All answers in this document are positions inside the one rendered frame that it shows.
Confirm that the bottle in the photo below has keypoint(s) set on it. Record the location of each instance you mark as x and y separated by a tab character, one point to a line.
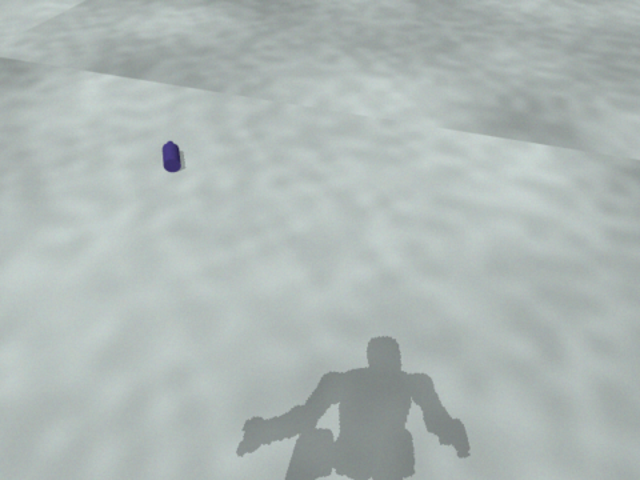
171	157

